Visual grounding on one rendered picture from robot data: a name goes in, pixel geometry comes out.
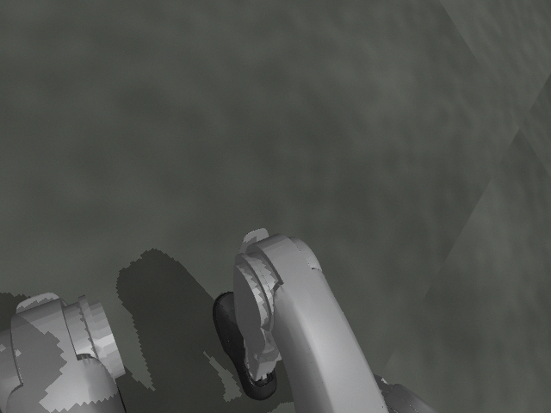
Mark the right robot hand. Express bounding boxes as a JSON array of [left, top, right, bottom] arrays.
[[373, 374, 438, 413]]

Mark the right robot foot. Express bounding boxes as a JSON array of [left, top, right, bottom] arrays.
[[213, 292, 277, 400]]

